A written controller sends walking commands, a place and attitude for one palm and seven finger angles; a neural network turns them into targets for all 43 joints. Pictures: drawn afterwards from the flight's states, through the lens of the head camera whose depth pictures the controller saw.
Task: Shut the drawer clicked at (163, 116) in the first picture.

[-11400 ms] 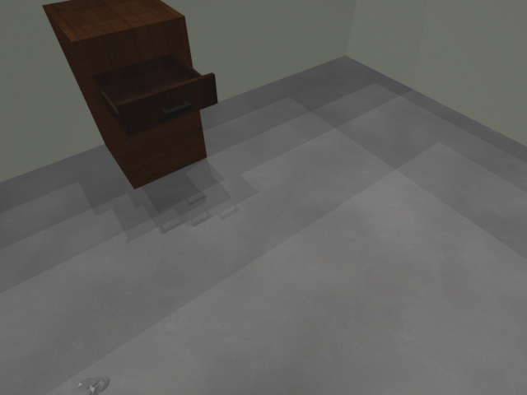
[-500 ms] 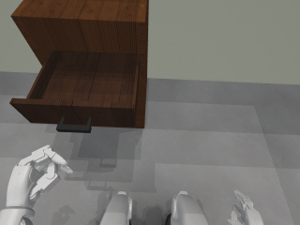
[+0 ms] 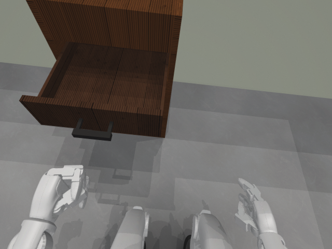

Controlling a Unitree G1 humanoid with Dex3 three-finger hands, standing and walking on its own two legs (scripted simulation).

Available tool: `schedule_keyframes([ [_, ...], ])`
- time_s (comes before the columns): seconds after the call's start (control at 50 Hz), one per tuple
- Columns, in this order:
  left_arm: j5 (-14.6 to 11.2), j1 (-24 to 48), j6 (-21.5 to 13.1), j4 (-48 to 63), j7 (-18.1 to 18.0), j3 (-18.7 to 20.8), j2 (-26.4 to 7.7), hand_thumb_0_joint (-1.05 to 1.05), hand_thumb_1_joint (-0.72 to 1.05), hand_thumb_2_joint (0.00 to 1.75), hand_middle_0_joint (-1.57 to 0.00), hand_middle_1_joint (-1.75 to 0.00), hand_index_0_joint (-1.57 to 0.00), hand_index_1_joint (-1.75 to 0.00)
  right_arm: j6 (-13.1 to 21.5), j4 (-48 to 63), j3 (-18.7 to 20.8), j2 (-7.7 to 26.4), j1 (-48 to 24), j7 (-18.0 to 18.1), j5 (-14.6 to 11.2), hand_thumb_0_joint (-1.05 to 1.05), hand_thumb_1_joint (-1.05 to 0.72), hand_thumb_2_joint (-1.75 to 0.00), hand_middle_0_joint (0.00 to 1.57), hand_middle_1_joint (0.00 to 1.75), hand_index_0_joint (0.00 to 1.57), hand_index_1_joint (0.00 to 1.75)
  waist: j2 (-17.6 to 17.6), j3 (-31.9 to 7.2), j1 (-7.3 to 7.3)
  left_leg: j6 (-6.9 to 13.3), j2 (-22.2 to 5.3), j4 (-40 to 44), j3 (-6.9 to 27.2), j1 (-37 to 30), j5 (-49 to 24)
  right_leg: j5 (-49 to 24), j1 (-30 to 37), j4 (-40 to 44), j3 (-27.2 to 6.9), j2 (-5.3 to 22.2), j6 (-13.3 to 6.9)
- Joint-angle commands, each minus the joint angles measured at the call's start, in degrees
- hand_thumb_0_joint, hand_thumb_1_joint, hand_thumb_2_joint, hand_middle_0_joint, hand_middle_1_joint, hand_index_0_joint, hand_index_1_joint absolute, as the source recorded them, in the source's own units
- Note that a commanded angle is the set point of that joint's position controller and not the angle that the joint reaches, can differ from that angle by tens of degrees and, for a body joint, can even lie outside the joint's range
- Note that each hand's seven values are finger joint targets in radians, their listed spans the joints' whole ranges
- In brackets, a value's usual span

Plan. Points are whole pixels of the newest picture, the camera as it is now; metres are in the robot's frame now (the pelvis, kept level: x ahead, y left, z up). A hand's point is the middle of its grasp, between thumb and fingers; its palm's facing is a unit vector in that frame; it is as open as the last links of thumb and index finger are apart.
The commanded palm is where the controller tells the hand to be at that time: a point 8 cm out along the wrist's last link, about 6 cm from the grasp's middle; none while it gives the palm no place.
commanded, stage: raise the hand and make a fist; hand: left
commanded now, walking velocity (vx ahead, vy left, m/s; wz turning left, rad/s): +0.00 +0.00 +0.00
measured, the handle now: (94, 129) +0.42 +0.25 -0.07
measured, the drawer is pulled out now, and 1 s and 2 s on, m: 0.25 0.25 0.25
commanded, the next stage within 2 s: bring the fist close to the handle in 0.44 s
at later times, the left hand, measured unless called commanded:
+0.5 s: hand (82, 188) +0.23 +0.20 +0.03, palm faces +0.00 -1.00 -0.08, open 3.3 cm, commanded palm +0.21 +0.25 +0.03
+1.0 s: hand (93, 175) +0.27 +0.20 -0.01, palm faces -0.05 -1.00 -0.05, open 3.3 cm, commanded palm +0.26 +0.25 -0.01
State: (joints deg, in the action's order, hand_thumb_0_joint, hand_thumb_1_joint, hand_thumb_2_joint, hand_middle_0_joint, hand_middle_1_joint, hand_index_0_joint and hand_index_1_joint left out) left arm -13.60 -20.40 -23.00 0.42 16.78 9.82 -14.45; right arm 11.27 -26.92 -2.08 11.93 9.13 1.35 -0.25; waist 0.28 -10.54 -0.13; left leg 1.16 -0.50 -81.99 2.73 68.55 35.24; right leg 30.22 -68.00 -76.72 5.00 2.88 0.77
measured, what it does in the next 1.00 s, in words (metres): stands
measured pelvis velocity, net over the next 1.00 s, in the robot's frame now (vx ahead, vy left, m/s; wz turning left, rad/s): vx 0.00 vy -0.01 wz -0.02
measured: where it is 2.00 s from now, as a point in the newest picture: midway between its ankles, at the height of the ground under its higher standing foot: outside the picture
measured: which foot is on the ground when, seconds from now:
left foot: down 0.00-1.00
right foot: down 0.00-1.00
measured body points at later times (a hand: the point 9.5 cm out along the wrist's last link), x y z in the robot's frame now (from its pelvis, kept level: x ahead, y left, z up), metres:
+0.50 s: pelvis +0.01 -0.02 -0.01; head +0.12 +0.00 +0.43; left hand +0.23 +0.25 +0.03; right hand +0.21 -0.26 -0.08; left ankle +0.03 +0.10 -0.60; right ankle +0.06 -0.14 -0.60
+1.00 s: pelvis +0.00 -0.01 -0.03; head +0.13 +0.01 +0.39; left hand +0.27 +0.25 -0.01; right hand +0.18 -0.27 -0.12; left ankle +0.03 +0.10 -0.60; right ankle +0.06 -0.14 -0.60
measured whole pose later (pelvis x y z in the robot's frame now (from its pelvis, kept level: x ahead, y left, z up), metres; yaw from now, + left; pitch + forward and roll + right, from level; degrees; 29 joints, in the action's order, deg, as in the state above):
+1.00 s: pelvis +0.00 -0.01 -0.03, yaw -1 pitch +26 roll -3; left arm -17.3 -9.9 -25.7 -8.3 21.1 16.6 -16.5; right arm 10.0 -30.6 0.0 14.4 9.4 1.4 -0.7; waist 0.4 -11.3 -2.2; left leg -0.1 -1.6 -89.5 3.0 78.4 37.6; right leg 32.5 -78.9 -85.0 4.8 1.9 -0.5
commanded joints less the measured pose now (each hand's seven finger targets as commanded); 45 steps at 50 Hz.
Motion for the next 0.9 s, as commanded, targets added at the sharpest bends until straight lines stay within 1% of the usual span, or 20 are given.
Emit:
schedule_keyframes([
  [0.0,-2.58,1.61,-5.36,14.77,-0.52,5.8,-6.95,0.0,0.9,0.9,-1.4,-1.6,-1.4,-1.6,2.32,6.78,5.33,9.65,0.33,1.05,-0.34,0.0,-0.9,-0.9,0.2,0.3,0.2,0.3,6.75,-18.28,0.34,-1.46,0.94,15.07,2.56,-15.05,-17.02,-6.88,9.83,6.98,0.49,-3.58,-3.05],
  [0.1,-2.71,-3.26,-3.74,10.59,0.07,6.3,-5.94,0.0,0.9,0.9,-1.4,-1.6,-1.4,-1.6,1.21,6.44,5.95,9.55,-0.36,0.6,-0.76,0.0,-0.9,-0.9,0.2,0.3,0.2,0.3,4.29,-17.68,0.27,-1.0,0.92,13.79,1.51,-12.39,-18.21,-8.18,11.12,7.19,0.4,-3.54,-2.85],
  [0.14,-3.09,-5.02,-3.28,12.12,0.79,5.92,-5.73,0.0,0.9,0.9,-1.4,-1.6,-1.4,-1.6,1.06,6.9,6.31,9.67,-0.66,0.53,-1.09,0.0,-0.9,-0.9,0.2,0.3,0.2,0.3,4.15,-18.79,0.46,-0.9,0.87,13.86,1.33,-12.81,-19.16,-9.04,12.22,7.58,0.16,-3.47,-2.74],
  [0.18,-3.58,-4.57,-2.96,12.31,1.16,6.93,-6.87,0.0,0.9,0.9,-1.4,-1.6,-1.4,-1.6,0.92,6.72,6.39,9.51,-0.73,0.74,-1.21,0.0,-0.9,-0.9,0.2,0.3,0.2,0.3,3.37,-18.62,0.21,-0.65,0.94,13.27,1.19,-11.88,-19.66,-9.87,13.08,7.61,-0.16,-3.57,-2.76],
  [0.2,-3.76,-4.66,-3.48,13.91,1.21,7.49,-7.2,0.0,0.9,0.9,-1.4,-1.6,-1.4,-1.6,0.91,6.67,6.5,9.52,-0.45,0.74,-1.24,0.0,-0.9,-0.9,0.2,0.3,0.2,0.3,4.16,-19.64,0.4,-0.72,0.91,13.33,1.09,-12.52,-20.21,-10.28,13.48,7.61,-0.19,-3.45,-2.69],
  [0.24,-4.1,-4.47,-4.27,14.5,0.94,6.83,-6.44,0.0,0.9,0.9,-1.4,-1.6,-1.4,-1.6,1.11,6.66,6.56,9.24,-0.38,0.83,-1.14,0.0,-0.9,-0.9,0.2,0.3,0.2,0.3,3.24,-18.74,-0.21,-0.42,0.99,12.77,0.9,-11.93,-19.2,-9.8,12.99,7.92,-0.47,-3.49,-2.51],
  [0.26,-4.32,-3.74,-5.03,14.66,0.53,8.55,-7.79,0.0,0.9,0.9,-1.4,-1.6,-1.4,-1.6,1.24,6.07,6.69,9.21,-0.33,1.0,-1.13,0.0,-0.9,-0.9,0.2,0.3,0.2,0.3,3.4,-18.58,0.06,-0.5,0.95,12.45,0.8,-11.33,-19.01,-9.65,13.17,7.86,-0.71,-3.45,-2.55],
  [0.32,-4.52,-4.88,-6.78,13.18,0.05,8.66,-6.97,0.0,0.9,0.9,-1.4,-1.6,-1.4,-1.6,1.26,5.76,6.64,8.91,-0.42,1.02,-0.94,0.0,-0.9,-0.9,0.2,0.3,0.2,0.3,3.72,-17.46,0.09,-0.48,1.13,12.06,0.58,-10.05,-17.58,-8.08,12.43,7.7,-0.94,-3.51,-2.65],
  [0.38,-4.68,-3.71,-7.31,9.66,0.59,9.98,-8.16,0.0,0.9,0.9,-1.4,-1.6,-1.4,-1.6,0.99,5.15,6.66,9.18,-0.44,1.22,-1.09,0.0,-0.9,-0.9,0.2,0.3,0.2,0.3,1.39,-15.91,-0.6,-0.11,1.14,10.89,0.36,-6.95,-14.57,-5.34,12.42,8.43,-1.88,-3.65,-2.54],
  [0.4,-4.54,-3.51,-7.49,10.12,1.31,9.57,-8.04,0.0,0.9,0.9,-1.4,-1.6,-1.4,-1.6,1.04,5.42,6.65,9.49,-0.47,1.29,-1.22,0.0,-0.9,-0.9,0.2,0.3,0.2,0.3,2.73,-16.74,-0.55,-0.02,1.16,10.66,-0.04,-7.37,-14.49,-5.42,12.2,8.45,-2.27,-3.47,-2.49],
  [0.46,-5.37,-3.08,-6.89,9.72,3.14,10.06,-8.73,0.0,0.9,0.9,-1.4,-1.6,-1.4,-1.6,1.14,5.49,6.62,9.43,-0.41,1.41,-1.55,0.0,-0.9,-0.9,0.2,0.3,0.2,0.3,3.23,-17.17,-0.51,0.09,1.2,10.57,-0.38,-7.1,-14.31,-5.35,14.04,9.7,-3.39,-3.22,-2.33],
  [0.48,-5.91,-2.81,-6.57,8.91,3.79,10.83,-9.5,0.0,0.9,0.9,-1.4,-1.6,-1.4,-1.6,1.06,5.37,6.58,9.55,-0.42,1.61,-1.59,0.0,-0.9,-0.9,0.2,0.3,0.2,0.3,2.05,-17.35,-0.66,0.25,1.13,10.19,-0.19,-6.59,-14.78,-5.81,14.57,9.51,-3.61,-3.42,-2.39],
  [0.52,-6.43,-3.23,-6.42,10.57,4.79,11.04,-9.57,0.0,0.9,0.9,-1.4,-1.6,-1.4,-1.6,1.22,5.72,6.69,9.43,-0.42,1.68,-1.76,0.0,-0.9,-0.9,0.2,0.3,0.2,0.3,3.13,-19.02,-0.2,0.3,1.13,10.43,-0.42,-7.91,-15.63,-6.97,15.67,9.85,-3.96,-3.24,-2.23],
  [0.58,-6.67,1.64,-6.45,6.12,4.9,11.73,-9.74,0.0,0.9,0.9,-1.4,-1.6,-1.4,-1.6,1.37,4.16,6.35,9.46,-0.45,1.95,-1.55,0.0,-0.9,-0.9,0.2,0.3,0.2,0.3,1.91,-15.4,-1.59,0.4,1.04,8.44,-0.17,-4.55,-13.95,-4.83,12.39,9.19,-4.17,-3.49,-2.21],
  [0.62,-6.39,3.94,-7.33,4.02,5.01,11.34,-9.26,0.0,0.9,0.9,-1.4,-1.6,-1.4,-1.6,1.85,3.66,6.21,9.88,-0.39,1.92,-1.41,0.0,-0.9,-0.9,0.2,0.3,0.2,0.3,2.52,-14.53,-1.72,0.31,1.1,7.54,-0.21,-3.42,-12.46,-2.96,10.04,8.43,-4.29,-3.35,-2.23],
  [0.74,-5.94,9.82,-8.14,1.39,6.01,9.74,-9.38,0.0,0.9,0.9,-1.4,-1.6,-1.4,-1.6,2.72,3.96,5.9,11.2,-0.12,1.73,-1.13,0.0,-0.9,-0.9,0.2,0.3,0.2,0.3,3.06,-17.52,-1.74,0.59,1.22,6.44,-0.27,-2.19,-10.45,-1.13,7.97,6.61,-4.42,-3.16,-2.33],
  [0.78,-5.93,11.87,-7.75,0.95,6.2,11.27,-11.38,0.0,0.9,0.9,-1.4,-1.6,-1.4,-1.6,2.67,3.87,5.89,11.6,-0.02,1.82,-1.12,0.0,-0.9,-0.9,0.2,0.3,0.2,0.3,2.73,-18.8,-1.49,0.69,1.07,5.97,-0.13,-1.65,-10.86,-1.55,7.77,5.61,-4.32,-3.32,-2.42],
  [0.82,-5.86,10.72,-7.56,3.1,6.03,11.67,-11.68,0.0,0.9,0.9,-1.4,-1.6,-1.4,-1.6,2.63,4.46,5.94,11.58,-0.17,1.57,-1.08,0.0,-0.9,-0.9,0.2,0.3,0.2,0.3,5.56,-22.01,-0.15,0.53,1.11,6.43,-0.24,-3.71,-13.19,-4.14,8.32,4.51,-3.9,-3.13,-2.59],
  [0.86,-5.77,10.32,-7.0,3.68,5.12,11.31,-11.04,0.0,0.9,0.9,-1.4,-1.6,-1.4,-1.6,2.41,4.48,5.99,11.45,-0.55,1.11,-0.97,0.0,-0.9,-0.9,0.2,0.3,0.2,0.3,6.11,-22.57,0.18,0.3,1.18,6.91,-0.16,-4.48,-14.12,-5.32,7.98,3.78,-3.06,-3.03,-2.56],
  [0.88,-5.78,10.15,-6.79,3.55,4.41,12.33,-11.73,0.0,0.9,0.9,-1.4,-1.6,-1.4,-1.6,2.24,4.26,6.02,11.56,-0.53,1.02,-0.9,0.0,-0.9,-0.9,0.2,0.3,0.2,0.3,4.96,-23.79,0.18,0.36,0.98,6.65,0.32,-4.54,-15.23,-6.17,7.51,2.69,-2.35,-3.3,-2.6],
])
